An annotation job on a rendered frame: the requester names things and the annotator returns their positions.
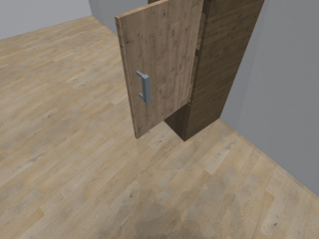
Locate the handle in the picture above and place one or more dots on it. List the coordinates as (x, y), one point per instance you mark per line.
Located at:
(146, 85)

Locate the cupboard door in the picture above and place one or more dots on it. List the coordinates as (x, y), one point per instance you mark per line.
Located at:
(158, 39)

